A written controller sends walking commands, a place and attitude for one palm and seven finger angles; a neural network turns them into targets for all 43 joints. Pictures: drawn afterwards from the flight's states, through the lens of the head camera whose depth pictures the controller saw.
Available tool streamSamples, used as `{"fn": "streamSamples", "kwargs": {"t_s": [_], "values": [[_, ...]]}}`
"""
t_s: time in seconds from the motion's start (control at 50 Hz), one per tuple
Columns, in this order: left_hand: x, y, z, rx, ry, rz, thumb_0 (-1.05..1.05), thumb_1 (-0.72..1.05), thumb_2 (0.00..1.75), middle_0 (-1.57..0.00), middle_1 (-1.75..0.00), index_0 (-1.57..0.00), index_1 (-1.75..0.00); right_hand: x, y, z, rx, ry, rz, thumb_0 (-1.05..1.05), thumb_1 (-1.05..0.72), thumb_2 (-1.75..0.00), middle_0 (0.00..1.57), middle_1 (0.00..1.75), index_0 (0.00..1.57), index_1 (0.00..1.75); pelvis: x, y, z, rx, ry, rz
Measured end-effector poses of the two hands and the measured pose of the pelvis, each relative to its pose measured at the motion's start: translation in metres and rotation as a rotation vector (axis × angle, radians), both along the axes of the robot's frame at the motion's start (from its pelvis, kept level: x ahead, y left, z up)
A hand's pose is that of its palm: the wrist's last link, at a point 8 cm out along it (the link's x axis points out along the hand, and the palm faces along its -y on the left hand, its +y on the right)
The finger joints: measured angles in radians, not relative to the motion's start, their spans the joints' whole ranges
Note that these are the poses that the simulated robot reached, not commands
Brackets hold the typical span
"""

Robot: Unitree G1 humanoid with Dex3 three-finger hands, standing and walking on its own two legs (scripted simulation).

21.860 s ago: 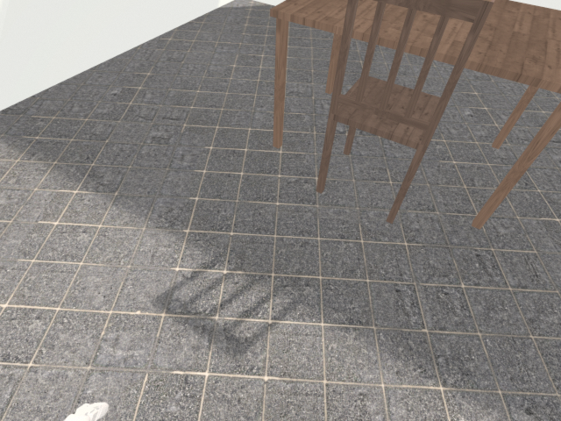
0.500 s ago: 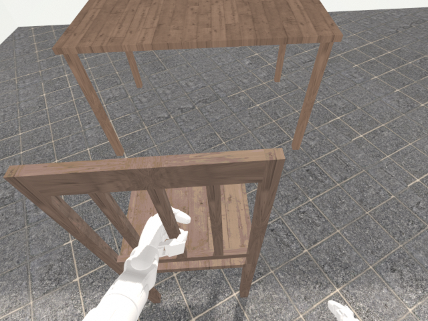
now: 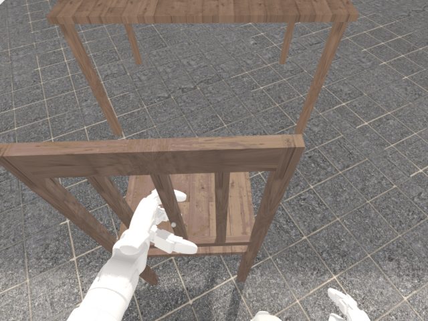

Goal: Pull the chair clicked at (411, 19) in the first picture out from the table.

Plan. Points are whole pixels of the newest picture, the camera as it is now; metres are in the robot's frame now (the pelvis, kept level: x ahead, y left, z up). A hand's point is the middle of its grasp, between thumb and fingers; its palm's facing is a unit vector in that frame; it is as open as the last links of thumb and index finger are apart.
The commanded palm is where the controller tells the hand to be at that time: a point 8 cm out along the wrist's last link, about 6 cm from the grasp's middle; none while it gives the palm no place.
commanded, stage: open the thumb and straighten the fingers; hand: left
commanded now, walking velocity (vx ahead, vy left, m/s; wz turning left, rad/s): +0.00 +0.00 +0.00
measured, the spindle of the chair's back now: (174, 214) +0.33 +0.09 -0.03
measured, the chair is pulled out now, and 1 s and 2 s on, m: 0.64 0.64 0.64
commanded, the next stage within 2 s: draw the fingers out of the gap in 0.32 s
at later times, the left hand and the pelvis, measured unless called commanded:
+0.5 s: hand (173, 230) +0.30 +0.09 -0.05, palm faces -0.15 -0.98 -0.16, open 17.4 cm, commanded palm +0.27 +0.14 -0.03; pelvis +0.00 -0.02 -0.01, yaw +1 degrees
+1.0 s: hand (165, 282) +0.20 +0.10 -0.05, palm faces -0.14 -0.98 -0.15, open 17.5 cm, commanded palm +0.19 +0.15 -0.03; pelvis +0.00 -0.01 -0.02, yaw +3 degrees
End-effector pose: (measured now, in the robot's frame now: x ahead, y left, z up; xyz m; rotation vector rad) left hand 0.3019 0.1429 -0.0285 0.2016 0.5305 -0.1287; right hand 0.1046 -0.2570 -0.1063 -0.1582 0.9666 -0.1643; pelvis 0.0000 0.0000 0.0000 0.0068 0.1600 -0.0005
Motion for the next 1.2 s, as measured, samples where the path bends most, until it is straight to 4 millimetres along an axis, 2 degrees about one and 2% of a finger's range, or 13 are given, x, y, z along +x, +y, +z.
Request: {"fn": "streamSamples", "kwargs": {"t_s": [0.1, 0.26, 0.4, 0.52, 0.68, 0.8, 0.98, 1.2], "values": [[-0.003, -0.006, -0.001, -0.004, 0.004, -0.005, 0.0, -0.46, 0.24, -0.28, -0.87, -0.29, -0.87, 0.01, 0.009, -0.006, 0.022, -0.027, 0.024, 0.01, -0.91, -0.9, 0.2, 0.3, 0.2, 0.3, 0.0, -0.001, -0.004, 0.001, 0.004, 0.007], [-0.007, 0.0, -0.004, 0.013, 0.013, 0.018, -0.01, -0.52, 0.21, -0.11, -0.35, -0.12, -0.34, 0.02, 0.013, -0.011, 0.039, -0.051, 0.046, 0.01, -0.91, -0.89, 0.2, 0.3, 0.2, 0.3, -0.001, -0.007, -0.009, 0.005, 0.01, 0.013], [-0.008, 0.0, -0.002, 0.011, 0.014, 0.016, -0.01, -0.53, 0.2, -0.03, -0.1, -0.03, -0.09, 0.022, 0.004, -0.011, 0.018, -0.057, 0.054, 0.01, -0.91, -0.89, 0.2, 0.3, 0.2, 0.3, -0.001, -0.012, -0.01, 0.004, 0.012, 0.024], [-0.015, 0.001, -0.005, 0.004, 0.02, 0.027, -0.01, -0.54, 0.2, -0.01, -0.03, -0.01, -0.03, 0.022, -0.007, -0.008, 0.001, -0.066, 0.045, 0.01, -0.91, -0.89, 0.2, 0.3, 0.2, 0.3, 0.001, -0.016, -0.011, 0.008, 0.017, 0.019], [-0.055, 0.003, -0.007, 0.005, 0.033, 0.026, -0.01, -0.53, 0.2, 0.0, -0.01, 0.0, 0.0, 0.032, -0.011, -0.003, -0.012, -0.121, 0.047, 0.01, -0.91, -0.9, 0.2, 0.3, 0.2, 0.3, 0.002, -0.018, -0.013, 0.007, 0.014, 0.023], [-0.082, 0.008, -0.006, 0.01, 0.038, 0.037, -0.01, -0.54, 0.2, 0.0, -0.01, 0.0, 0.0, 0.048, -0.004, 0.001, -0.014, -0.185, 0.078, 0.01, -0.91, -0.9, 0.2, 0.3, 0.2, 0.3, 0.001, -0.018, -0.016, 0.003, 0.007, 0.035], [-0.108, 0.007, -0.001, 0.002, 0.028, 0.034, -0.01, -0.54, 0.2, 0.0, -0.01, 0.0, 0.0, 0.068, 0.013, 0.006, 0.005, -0.282, 0.118, 0.01, -0.9, -0.9, 0.2, 0.3, 0.2, 0.3, -0.003, -0.015, -0.021, 0.0, 0.002, 0.048], [-0.142, 0.011, -0.001, 0.0, 0.052, 0.045, -0.01, -0.54, 0.2, 0.0, -0.01, 0.0, 0.0, 0.07, 0.023, 0.009, 0.006, -0.326, 0.124, 0.01, -0.9, -0.9, 0.2, 0.3, 0.2, 0.3, -0.006, -0.012, -0.027, -0.005, 0.0, 0.053]]}}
